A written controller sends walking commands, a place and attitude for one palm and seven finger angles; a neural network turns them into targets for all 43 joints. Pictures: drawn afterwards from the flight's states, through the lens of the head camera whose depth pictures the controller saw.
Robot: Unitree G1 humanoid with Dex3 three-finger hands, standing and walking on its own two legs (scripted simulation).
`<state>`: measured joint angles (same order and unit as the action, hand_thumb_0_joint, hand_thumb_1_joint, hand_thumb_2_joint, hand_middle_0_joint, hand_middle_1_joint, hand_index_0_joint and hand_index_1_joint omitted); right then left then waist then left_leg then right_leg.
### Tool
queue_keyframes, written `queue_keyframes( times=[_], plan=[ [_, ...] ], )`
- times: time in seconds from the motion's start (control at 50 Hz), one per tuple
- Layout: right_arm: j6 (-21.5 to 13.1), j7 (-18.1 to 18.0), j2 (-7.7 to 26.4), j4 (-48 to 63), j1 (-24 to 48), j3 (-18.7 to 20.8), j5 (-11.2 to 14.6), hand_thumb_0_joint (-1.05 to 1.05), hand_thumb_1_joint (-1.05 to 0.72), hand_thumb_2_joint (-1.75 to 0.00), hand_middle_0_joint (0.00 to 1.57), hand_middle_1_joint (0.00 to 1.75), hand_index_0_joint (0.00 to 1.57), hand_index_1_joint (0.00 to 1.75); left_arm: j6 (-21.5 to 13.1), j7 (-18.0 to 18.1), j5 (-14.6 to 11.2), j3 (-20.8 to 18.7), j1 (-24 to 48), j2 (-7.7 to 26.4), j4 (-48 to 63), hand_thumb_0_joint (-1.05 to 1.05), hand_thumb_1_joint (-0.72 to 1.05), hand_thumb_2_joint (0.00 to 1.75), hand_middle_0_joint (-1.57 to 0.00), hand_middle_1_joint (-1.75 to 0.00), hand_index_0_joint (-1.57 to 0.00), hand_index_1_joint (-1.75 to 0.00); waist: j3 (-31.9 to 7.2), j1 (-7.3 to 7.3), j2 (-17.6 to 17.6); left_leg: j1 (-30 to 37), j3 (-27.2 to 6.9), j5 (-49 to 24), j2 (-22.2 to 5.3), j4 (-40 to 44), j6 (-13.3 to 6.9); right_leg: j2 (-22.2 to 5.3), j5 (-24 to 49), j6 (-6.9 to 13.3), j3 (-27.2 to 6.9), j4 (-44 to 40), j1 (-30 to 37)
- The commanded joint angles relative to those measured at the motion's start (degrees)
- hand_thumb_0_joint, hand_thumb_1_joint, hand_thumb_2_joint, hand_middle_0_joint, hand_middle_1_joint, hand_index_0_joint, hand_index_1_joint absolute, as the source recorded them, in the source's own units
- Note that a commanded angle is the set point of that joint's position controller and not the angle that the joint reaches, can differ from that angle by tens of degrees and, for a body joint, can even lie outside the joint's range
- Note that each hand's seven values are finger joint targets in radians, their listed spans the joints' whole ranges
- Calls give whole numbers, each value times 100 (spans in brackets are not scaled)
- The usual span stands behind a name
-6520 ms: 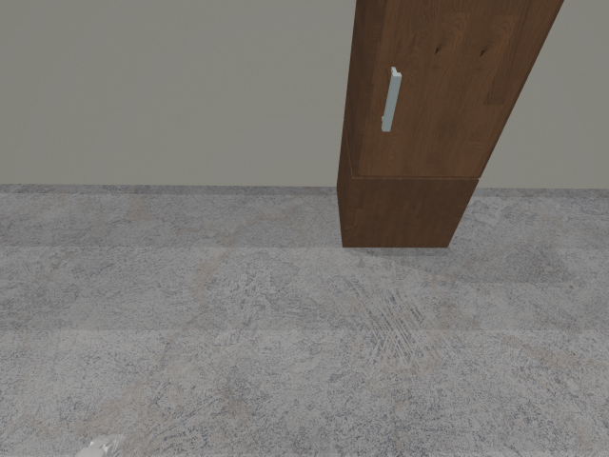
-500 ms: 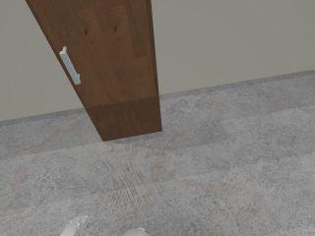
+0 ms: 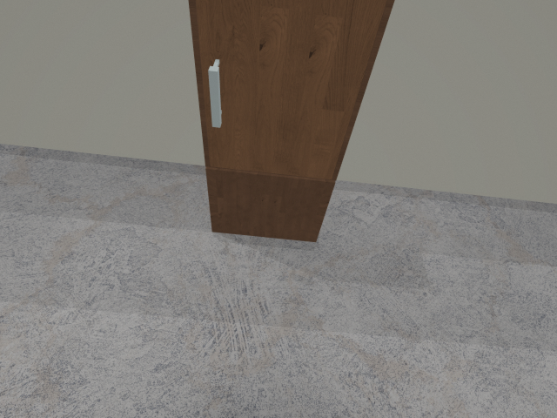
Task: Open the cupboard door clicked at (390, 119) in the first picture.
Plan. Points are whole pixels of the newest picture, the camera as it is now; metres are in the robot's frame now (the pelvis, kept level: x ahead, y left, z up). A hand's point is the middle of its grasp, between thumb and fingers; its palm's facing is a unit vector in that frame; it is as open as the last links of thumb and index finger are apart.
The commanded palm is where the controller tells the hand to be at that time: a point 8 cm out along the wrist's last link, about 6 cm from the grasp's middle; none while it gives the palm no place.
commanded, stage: take the last steps up to it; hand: left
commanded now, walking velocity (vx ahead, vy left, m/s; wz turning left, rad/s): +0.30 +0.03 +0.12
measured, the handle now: (216, 94) +0.87 +0.23 -0.05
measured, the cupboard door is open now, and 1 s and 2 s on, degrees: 0 0 0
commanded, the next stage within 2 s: come to a stop and stand still in 0.96 s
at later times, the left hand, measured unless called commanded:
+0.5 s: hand (206, 367) +0.22 +0.13 -0.16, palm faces +0.00 -0.98 -0.20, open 7.4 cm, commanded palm none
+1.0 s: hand out of the picture +0.14 +0.13 -0.18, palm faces +0.24 -0.96 -0.13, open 7.4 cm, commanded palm none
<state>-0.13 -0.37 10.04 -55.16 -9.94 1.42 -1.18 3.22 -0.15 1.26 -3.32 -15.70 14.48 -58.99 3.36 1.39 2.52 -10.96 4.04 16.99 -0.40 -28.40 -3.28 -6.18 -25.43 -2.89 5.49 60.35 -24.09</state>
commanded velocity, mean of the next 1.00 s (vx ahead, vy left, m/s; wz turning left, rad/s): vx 0.27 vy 0.04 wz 0.05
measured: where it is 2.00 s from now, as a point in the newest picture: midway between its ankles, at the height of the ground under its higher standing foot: (267, 401)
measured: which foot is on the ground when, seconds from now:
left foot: down 0.00-0.48, up 0.50-0.98, down 1.00-1.00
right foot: up 0.00-0.44, down 0.46-1.00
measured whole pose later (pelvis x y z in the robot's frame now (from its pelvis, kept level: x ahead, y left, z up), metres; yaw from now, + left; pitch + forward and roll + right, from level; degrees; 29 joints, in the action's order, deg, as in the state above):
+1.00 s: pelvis +0.27 +0.00 -0.01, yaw +6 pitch +0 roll -1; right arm -1.8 1.5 10.1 -57.2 -6.1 2.4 -1.4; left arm -3.1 0.7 1.3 -1.2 -27.4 6.3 -66.8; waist 2.7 4.3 0.1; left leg -22.0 6.8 8.8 -4.0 -32.1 -0.4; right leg -4.5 -23.7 -2.4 10.9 27.0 -1.9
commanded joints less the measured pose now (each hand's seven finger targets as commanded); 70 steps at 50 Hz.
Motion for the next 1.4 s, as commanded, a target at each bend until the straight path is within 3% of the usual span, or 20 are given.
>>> queue_keyframes(
  times=[0.0, 0.26, 0.36, 0.4, 0.42, 0.46, 0.48, 0.52, 0.56, 0.62, 0.76, 0.88, 0.94, 0.96, 0.98, 1.0, 1.02, 1.08, 1.14, 1.38],
  plan=[
    [-200, -111, 954, -21, -800, 201, 38, 0, -90, -90, 20, 30, 20, 30, -310, -65, 36, -30, 266, 233, 381, 0, 90, 90, -20, -30, -20, -30, -276, -274, -875, 1088, -1379, -1478, -1259, 1551, -537, -58, 673, -77, -243, 423, -1055],
    [-332, -150, 670, -617, -1791, 204, -17, 0, -90, -90, 20, 30, 20, 30, -377, -75, 18, 29, 1278, -43, 628, 0, 90, 90, -20, -30, -20, -30, 517, -470, -794, 895, -1726, -696, -1552, 2004, -879, -120, 845, -61, -253, -1368, -1110],
    [-319, -134, 690, -796, -1817, 201, -50, 0, -90, -90, 20, 30, 20, 30, -479, -81, -13, 25, 1163, -171, 630, 0, 90, 90, -20, -30, -20, -30, 361, -350, -848, 631, -1346, -1287, -1409, 1514, -709, 158, 873, 91, 15, -2374, -125],
    [-311, -140, 645, -862, -1765, 180, -30, 0, -90, -90, 20, 30, 20, 30, -545, -71, 2, -31, 520, -141, 400, 0, 90, 90, -20, -30, -20, -30, 96, -59, -623, 206, -1006, -1486, -1125, 753, -478, 351, 1332, 167, 175, -3109, 1096],
    [-337, -117, 581, -874, -1773, 170, 10, 0, -90, -90, 20, 30, 20, 30, -612, -46, 15, -83, -191, 98, 173, 0, 90, 90, -20, -30, -20, -30, -258, 235, -196, -159, -716, -1534, -820, -160, -277, 226, 1494, 270, -52, -3398, 2144],
    [-348, -36, 260, -554, -1824, 120, 68, 0, -90, -90, 20, 30, 20, 30, -700, 75, -1, -283, -1487, 1053, -175, 0, 90, 90, -20, -30, -20, -30, -1033, 506, 1519, -2265, -74, 1517, 141, -3047, 142, -2170, 1035, 1160, -3208, -4521, 3842],
    [-299, -27, 446, -483, -1468, 192, 41, 0, -90, -90, 20, 30, 20, 30, -652, 106, -67, -269, -1364, 951, -146, 0, 90, 90, -20, -30, -20, -30, -645, 535, 803, -2455, -460, 1517, -142, -3762, 106, -2195, 446, 1347, -3200, -4812, 3219],
    [-244, 24, 269, -529, -1176, 234, 17, 0, -90, -90, 20, 30, 20, 30, -671, 109, -59, -158, -508, 451, 17, 0, 90, 90, -20, -30, -20, -30, 142, 211, 411, -2520, -554, 543, -504, -4161, 124, -1828, -749, 1161, -2738, -5187, 1831],
    [-129, 62, 75, -635, -1316, 235, -18, 0, -90, -90, 20, 30, 20, 30, -707, 125, -49, -24, -205, -4, 56, 0, 90, 90, -20, -30, -20, -30, 290, -88, 10, -2085, -518, -69, -654, -3969, 226, -1394, 9, 942, -1680, -5262, 1081],
    [-22, 92, -91, -664, -1475, 226, -70, 0, -90, -90, 20, 30, 20, 30, -785, 119, -6, 16, -409, -244, -21, 0, 90, 90, -20, -30, -20, -30, 268, -241, 347, -2019, -296, -539, -645, -3559, 403, -977, 1051, 784, -756, -5276, 952],
    [-60, 206, 82, -201, -324, 211, -27, 0, -90, -90, 20, 30, 20, 30, -875, 121, 8, 52, -954, 29, -315, 0, 90, 90, -20, -30, -20, -30, 306, -39, 342, -2519, -74, -831, -729, -2268, 559, -1082, 2619, 994, -488, -5058, 1783],
    [-146, 250, 93, 74, 375, 126, 3, 0, -90, -90, 20, 30, 20, 30, -797, 172, 47, 30, -1191, 180, -487, 0, 90, 90, -20, -30, -20, -30, 323, 110, 487, -1719, 153, -514, -495, -969, 355, -1203, 3445, 973, -388, -4573, 1975],
    [-228, 157, 299, -185, -440, 161, -20, 0, -90, -90, 20, 30, 20, 30, -717, 178, 9, 9, -1057, 198, -513, 0, 90, 90, -20, -30, -20, -30, -134, -309, 222, -17, 404, -862, -146, -15, 237, -871, 3858, 734, 13, -3325, 1608],
    [-273, 104, 678, -381, -1115, 239, -53, 0, -90, -90, 20, 30, 20, 30, -694, 158, -14, 55, -1126, 53, -489, 0, 90, 90, -20, -30, -20, -30, -608, -538, -465, 1175, 76, -1425, -466, 144, 131, -535, 3127, 553, 236, -2184, 1017],
    [-314, 26, 1225, -478, -1681, 360, -93, 0, -90, -90, 20, 30, 20, 30, -684, 134, -80, 97, -1370, -265, -394, 0, 90, 90, -20, -30, -20, -30, -1294, -634, -1794, 2342, -1575, -2615, -1864, 269, -407, 213, 585, 271, 635, -716, -151],
    [-249, -32, 1382, -544, -1902, 365, 3, 0, -90, -90, 20, 30, 20, 30, -684, 153, -55, 142, -1215, -294, -274, 0, 90, 90, -20, -30, -20, -30, -1473, -668, -1877, 2390, -2147, -3061, -2429, 718, -850, 401, -1154, 283, 165, 420, -620],
    [-230, -58, 1221, -511, -1575, 325, 20, 0, -90, -90, 20, 30, 20, 30, -644, 170, -31, 121, -954, -244, -237, 0, 90, 90, -20, -30, -20, -30, -1090, -598, -1329, 1828, -1812, -2503, -2392, 902, -923, 166, -1029, 365, -87, 839, -763],
    [-301, -134, 516, -277, -474, 87, 30, 0, -90, -90, 20, 30, 20, 30, -524, 130, -46, 128, -709, -495, -397, 0, 90, 90, -20, -30, -20, -30, -207, -155, -450, 78, -1006, -3485, -1885, 1176, -643, -208, 51, 191, -449, 350, -240],
    [-293, -211, 412, -342, -210, 18, 58, 0, -90, -90, 20, 30, 20, 30, -321, 193, -82, 149, -1051, -598, -510, 0, 90, 90, -20, -30, -20, -30, -422, 57, -621, -103, -450, -4481, -1640, 1133, -499, -65, 440, 57, -434, -630, 483],
    [55, -246, 898, -233, -300, 391, -71, 0, -90, -90, 20, 30, 20, 30, -57, 174, -2, -60, 219, -111, 480, 0, 90, 90, -20, -30, -20, -30, -384, -211, -1318, 503, -616, -4508, -1869, 539, -601, 326, 123, 177, -374, -1503, 100]
  ],
)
